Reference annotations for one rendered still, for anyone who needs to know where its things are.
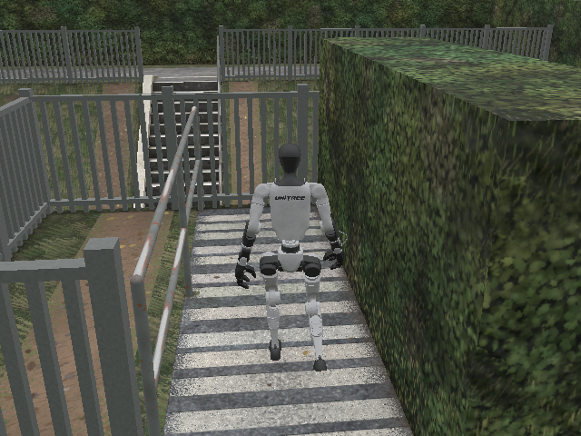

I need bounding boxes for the stairs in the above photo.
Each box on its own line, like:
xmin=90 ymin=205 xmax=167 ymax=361
xmin=145 ymin=82 xmax=223 ymax=207

